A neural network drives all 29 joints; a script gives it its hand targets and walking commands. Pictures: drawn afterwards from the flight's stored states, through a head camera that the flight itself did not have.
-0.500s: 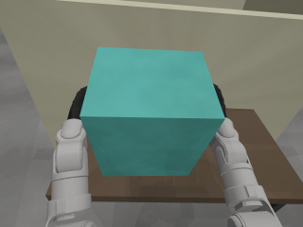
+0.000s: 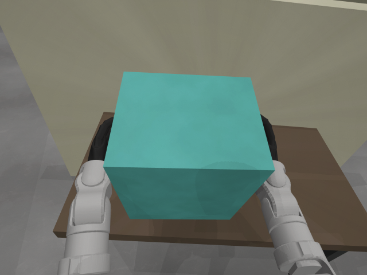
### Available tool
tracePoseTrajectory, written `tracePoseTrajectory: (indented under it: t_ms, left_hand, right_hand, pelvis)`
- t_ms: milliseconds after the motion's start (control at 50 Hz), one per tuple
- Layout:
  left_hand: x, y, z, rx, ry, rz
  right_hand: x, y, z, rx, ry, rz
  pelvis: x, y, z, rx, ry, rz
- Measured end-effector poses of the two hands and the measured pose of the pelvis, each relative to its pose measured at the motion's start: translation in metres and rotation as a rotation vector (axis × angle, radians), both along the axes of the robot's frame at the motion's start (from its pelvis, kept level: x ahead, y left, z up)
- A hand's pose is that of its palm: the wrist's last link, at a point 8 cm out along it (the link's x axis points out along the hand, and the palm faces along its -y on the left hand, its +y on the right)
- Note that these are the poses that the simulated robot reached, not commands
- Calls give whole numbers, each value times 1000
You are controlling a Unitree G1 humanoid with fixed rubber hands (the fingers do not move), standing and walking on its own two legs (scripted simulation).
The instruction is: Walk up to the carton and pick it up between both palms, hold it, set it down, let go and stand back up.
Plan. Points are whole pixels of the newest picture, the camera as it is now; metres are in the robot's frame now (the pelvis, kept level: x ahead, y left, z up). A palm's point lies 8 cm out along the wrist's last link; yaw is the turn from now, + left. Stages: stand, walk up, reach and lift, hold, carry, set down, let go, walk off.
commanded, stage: set down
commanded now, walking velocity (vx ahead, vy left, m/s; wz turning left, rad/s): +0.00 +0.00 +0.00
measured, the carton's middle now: (183, 155) +0.36 +0.00 +0.09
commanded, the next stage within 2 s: none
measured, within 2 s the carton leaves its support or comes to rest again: neither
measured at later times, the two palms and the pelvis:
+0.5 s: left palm (107, 165) +0.34 +0.17 +0.07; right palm (261, 162) +0.35 -0.17 +0.09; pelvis -0.01 +0.00 +0.00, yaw -1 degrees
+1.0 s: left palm (114, 173) +0.35 +0.16 +0.03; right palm (257, 167) +0.36 -0.18 +0.06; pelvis +0.00 +0.00 +0.00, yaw -1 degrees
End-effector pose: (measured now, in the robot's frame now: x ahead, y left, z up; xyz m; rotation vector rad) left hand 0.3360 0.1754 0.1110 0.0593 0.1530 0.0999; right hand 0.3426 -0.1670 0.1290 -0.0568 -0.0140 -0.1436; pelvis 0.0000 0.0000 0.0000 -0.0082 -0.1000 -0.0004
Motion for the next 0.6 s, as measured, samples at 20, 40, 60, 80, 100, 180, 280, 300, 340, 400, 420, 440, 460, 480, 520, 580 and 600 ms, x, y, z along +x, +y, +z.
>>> tracePoseTrajectory:
  t_ms: [20, 40, 60, 80, 100, 180, 280, 300, 340, 400, 420, 440, 460, 480, 520, 580, 600]
  left_hand:
    - [0, 0, -1, 2, 4, 0]
    - [0, -1, -2, 4, 9, 0]
    - [-1, -1, -3, 5, 16, 0]
    - [-1, -1, -5, 5, 24, 0]
    - [-2, -1, -7, 5, 32, 1]
    - [-5, 0, -15, 1, 54, 0]
    - [-5, 0, -21, -8, 62, -5]
    - [-4, 0, -23, -9, 64, -6]
    - [-1, -1, -25, -9, 69, -8]
    - [2, -2, -29, -8, 79, -10]
    - [3, -2, -31, -8, 84, -11]
    - [4, -3, -33, -8, 88, -12]
    - [5, -4, -36, -8, 93, -13]
    - [6, -4, -38, -8, 98, -14]
    - [7, -6, -42, -9, 103, -14]
    - [9, -8, -48, -12, 107, -14]
    - [10, -9, -50, -12, 109, -15]
  right_hand:
    - [0, 0, -1, 0, 4, 0]
    - [0, -1, -2, 0, 9, -1]
    - [-1, -1, -4, -1, 15, -1]
    - [-1, -1, -6, -1, 22, -1]
    - [-2, -1, -8, -1, 30, -1]
    - [-5, 0, -17, -2, 50, -3]
    - [-6, 0, -22, -12, 56, -9]
    - [-6, 0, -23, -15, 58, -10]
    - [-4, -1, -25, -19, 63, -10]
    - [-1, -2, -28, -27, 73, -11]
    - [0, -3, -29, -29, 77, -11]
    - [0, -3, -31, -30, 82, -12]
    - [1, -4, -32, -31, 87, -12]
    - [2, -4, -34, -32, 91, -12]
    - [4, -6, -37, -33, 96, -11]
    - [6, -8, -41, -33, 98, -11]
    - [7, -9, -43, -33, 101, -11]
  pelvis:
    - [0, 0, 0, 0, -2, 0]
    - [0, 0, 0, 0, -5, 0]
    - [0, 0, 0, 0, -7, 0]
    - [-1, 0, 0, 1, -8, 0]
    - [-1, 0, 0, 1, -8, 0]
    - [-4, 1, 0, 1, 1, 1]
    - [-9, 1, 1, 2, 24, -1]
    - [-9, 1, 1, 3, 29, -2]
    - [-10, 1, 1, 3, 37, -5]
    - [-11, 1, 1, 4, 46, -7]
    - [-11, 1, 1, 4, 49, -8]
    - [-11, 1, 1, 4, 51, -9]
    - [-11, 1, 1, 4, 54, -10]
    - [-11, 1, 1, 4, 57, -11]
    - [-10, 1, 1, 4, 64, -13]
    - [-8, 1, 2, 3, 76, -16]
    - [-7, 1, 2, 3, 79, -16]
